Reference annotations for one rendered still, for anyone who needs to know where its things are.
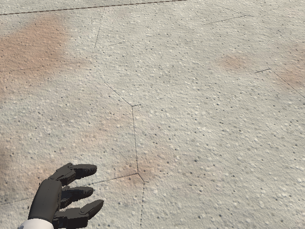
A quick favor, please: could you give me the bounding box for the left robot hand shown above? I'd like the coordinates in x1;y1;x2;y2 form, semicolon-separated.
28;162;104;229

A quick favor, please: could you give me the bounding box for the robot left forearm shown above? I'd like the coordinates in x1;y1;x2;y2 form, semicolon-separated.
19;219;54;229

